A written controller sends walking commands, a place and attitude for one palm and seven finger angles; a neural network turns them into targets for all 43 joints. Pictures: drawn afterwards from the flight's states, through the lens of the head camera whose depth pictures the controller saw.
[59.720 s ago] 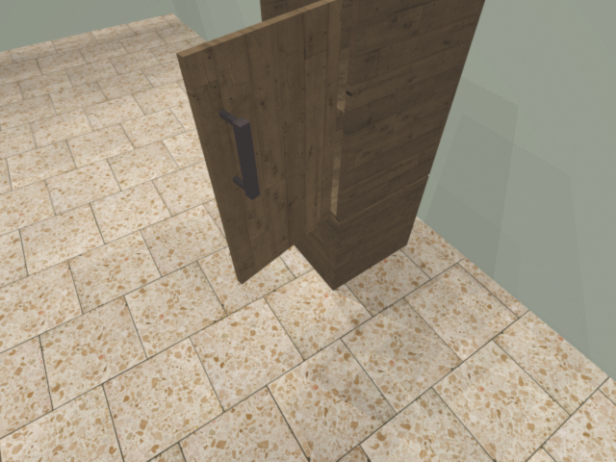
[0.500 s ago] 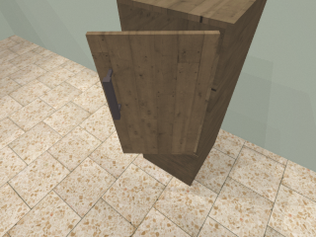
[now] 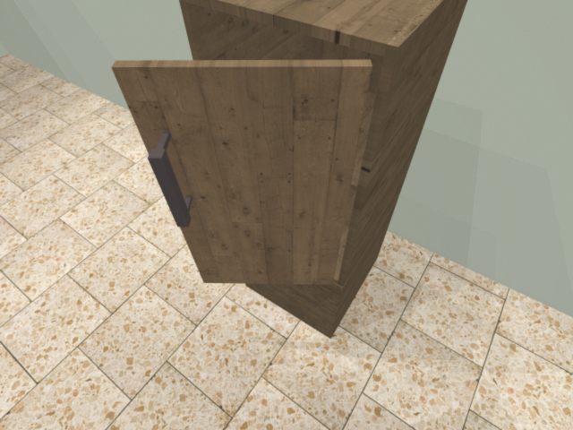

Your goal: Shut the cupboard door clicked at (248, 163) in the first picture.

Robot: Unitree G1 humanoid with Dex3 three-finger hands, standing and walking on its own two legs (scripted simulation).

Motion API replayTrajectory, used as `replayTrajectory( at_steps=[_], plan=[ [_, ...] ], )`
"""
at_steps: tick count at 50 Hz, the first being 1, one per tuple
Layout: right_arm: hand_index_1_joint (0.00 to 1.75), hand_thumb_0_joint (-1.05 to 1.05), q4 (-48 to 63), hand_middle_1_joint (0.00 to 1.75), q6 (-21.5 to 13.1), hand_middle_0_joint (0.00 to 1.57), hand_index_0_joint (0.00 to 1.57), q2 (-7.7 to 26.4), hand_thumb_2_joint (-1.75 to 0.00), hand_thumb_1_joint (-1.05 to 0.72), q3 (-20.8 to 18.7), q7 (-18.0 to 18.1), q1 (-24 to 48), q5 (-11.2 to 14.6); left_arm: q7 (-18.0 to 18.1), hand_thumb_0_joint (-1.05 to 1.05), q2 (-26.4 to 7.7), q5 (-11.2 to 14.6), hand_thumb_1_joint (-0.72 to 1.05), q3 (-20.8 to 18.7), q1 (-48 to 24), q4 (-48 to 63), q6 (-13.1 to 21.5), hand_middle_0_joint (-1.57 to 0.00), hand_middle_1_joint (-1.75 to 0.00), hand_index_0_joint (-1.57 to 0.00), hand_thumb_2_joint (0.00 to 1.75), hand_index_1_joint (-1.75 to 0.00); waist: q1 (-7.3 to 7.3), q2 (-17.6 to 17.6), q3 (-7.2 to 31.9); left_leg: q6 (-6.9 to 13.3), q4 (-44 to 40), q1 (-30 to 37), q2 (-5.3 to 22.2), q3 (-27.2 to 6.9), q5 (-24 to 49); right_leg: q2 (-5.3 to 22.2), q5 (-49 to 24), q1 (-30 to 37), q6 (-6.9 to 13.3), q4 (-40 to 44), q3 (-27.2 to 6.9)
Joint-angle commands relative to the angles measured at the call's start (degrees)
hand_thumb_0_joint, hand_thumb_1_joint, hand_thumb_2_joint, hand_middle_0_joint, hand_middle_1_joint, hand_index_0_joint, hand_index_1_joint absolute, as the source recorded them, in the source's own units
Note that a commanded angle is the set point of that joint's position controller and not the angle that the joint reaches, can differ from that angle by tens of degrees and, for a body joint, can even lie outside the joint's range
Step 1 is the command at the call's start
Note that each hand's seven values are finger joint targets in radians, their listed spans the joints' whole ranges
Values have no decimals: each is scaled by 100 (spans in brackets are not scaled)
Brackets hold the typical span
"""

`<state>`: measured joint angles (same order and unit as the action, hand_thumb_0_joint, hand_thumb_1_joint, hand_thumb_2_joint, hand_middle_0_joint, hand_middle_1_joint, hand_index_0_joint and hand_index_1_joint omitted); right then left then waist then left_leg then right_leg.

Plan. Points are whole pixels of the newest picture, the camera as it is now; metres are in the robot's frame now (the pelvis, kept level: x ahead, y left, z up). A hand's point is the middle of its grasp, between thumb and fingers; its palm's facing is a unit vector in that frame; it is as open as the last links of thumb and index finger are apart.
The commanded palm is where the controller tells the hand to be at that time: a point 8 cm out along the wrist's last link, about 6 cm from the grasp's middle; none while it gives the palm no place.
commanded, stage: come to a stop and stand still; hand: left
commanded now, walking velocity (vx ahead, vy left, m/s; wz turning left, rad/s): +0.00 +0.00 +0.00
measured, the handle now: (175, 182) +0.47 +0.21 +0.07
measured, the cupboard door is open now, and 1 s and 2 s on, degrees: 32 32 32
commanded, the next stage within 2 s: look again from close up in 0.62 s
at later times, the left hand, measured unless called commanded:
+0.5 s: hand out of the picture +0.03 +0.18 -0.17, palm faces +0.03 -0.97 -0.23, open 7.4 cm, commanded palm none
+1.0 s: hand out of the picture +0.01 +0.18 -0.17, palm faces +0.04 -0.98 -0.21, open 7.4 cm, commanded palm none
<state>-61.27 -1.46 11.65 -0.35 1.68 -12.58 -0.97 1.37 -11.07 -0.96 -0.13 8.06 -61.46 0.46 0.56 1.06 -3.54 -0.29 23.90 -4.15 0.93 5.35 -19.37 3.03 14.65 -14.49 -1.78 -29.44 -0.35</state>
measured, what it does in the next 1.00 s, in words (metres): stands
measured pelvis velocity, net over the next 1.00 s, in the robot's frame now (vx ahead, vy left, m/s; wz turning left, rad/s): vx -0.02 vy -0.01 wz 0.02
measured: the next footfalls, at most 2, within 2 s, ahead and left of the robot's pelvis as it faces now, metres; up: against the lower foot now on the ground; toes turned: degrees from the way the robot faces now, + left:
none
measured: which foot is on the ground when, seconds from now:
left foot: down 0.00-1.00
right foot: down 0.00-1.00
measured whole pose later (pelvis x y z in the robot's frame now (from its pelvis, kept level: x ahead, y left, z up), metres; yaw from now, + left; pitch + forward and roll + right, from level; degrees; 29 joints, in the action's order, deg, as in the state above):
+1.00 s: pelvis -0.02 -0.01 +0.00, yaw +1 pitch -1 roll +0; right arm -65.2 -1.6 8.7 0.0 1.6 -15.1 -0.7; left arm 1.3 -11.0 -0.9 -0.5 11.9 -64.1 0.5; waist -0.3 -0.9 -2.8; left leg -1.2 22.4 -4.4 2.1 3.8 -16.9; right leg 2.1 11.4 -12.9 -0.8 -25.4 1.5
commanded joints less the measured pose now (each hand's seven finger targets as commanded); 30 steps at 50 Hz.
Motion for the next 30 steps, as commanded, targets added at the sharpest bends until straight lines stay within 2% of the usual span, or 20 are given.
replayTrajectory(
  at_steps=[1, 5, 7, 11, 21, 25, 28, 30],
  plan=[
    [30, 0, 132, 30, -46, 20, 20, 699, -90, -90, -129, 30, -302, -8, 47, 0, -928, 28, 90, -179, 236, 219, 107, -20, -30, -20, 90, -30, -51, -236, 494, 135, -254, -203, 532, -383, 1974, 411, -2593, 666, 403, 202, -355],
    [30, 0, 79, 30, -33, 20, 20, 705, -90, -90, -142, 26, -256, -8, 46, 0, -933, 27, 90, -188, 208, 213, 112, -20, -30, -20, 90, -30, -48, -194, 451, 112, -291, -189, 542, -359, 1841, 405, -2552, 664, 416, 295, -364],
    [30, 0, 65, 30, -18, 20, 20, 694, -90, -90, -135, 24, -259, -4, 42, 0, -945, 30, 90, -189, 198, 191, 115, -20, -30, -20, 90, -30, -35, -309, 448, 92, -324, -208, 547, -368, 1633, 409, -2457, 672, 428, 374, -396],
    [30, 0, 6, 30, -17, 20, 20, 685, -90, -90, -119, 19, -213, -2, 34, 0, -951, 37, 90, -188, 178, 175, 106, -20, -30, -20, 90, -30, -49, -150, 346, 81, -408, -246, 559, -385, 1486, 383, -2157, 629, 424, 489, -390],
    [30, 0, -99, 30, -21, 20, 20, 648, -90, -90, -88, 5, -280, 7, 11, 0, -945, 39, 90, -174, 264, 97, 115, -20, -30, -20, 90, -30, -63, -207, 273, 61, -499, -362, 551, -416, 1172, 367, -1673, 645, 403, 720, -366],
    [30, 0, -148, 30, -26, 20, 20, 629, -90, -90, -84, 6, -312, 7, 10, 0, -889, 45, 90, -159, 296, 71, 106, -20, -30, -20, 90, -30, -68, -76, 223, 64, -539, -395, 555, -445, 1151, 339, -1513, 614, 392, 751, -337],
    [30, 0, -165, 30, -28, 20, 20, 592, -90, -90, -75, 1, -361, 8, 6, 0, -886, 44, 90, -159, 350, 50, 111, -20, -30, -20, 90, -30, -76, -102, 230, 61, -559, -436, 556, -433, 1068, 353, -1407, 631, 395, 791, -338],
    [30, 0, -193, 30, -26, 20, 20, 572, -90, -90, -71, 7, -372, 9, 8, 0, -832, 42, 90, -146, 371, 35, 95, -20, -30, -20, 90, -30, -78, -18, 112, 67, -588, -486, 562, -447, 1021, 319, -1273, 546, 384, 796, -328]
  ],
)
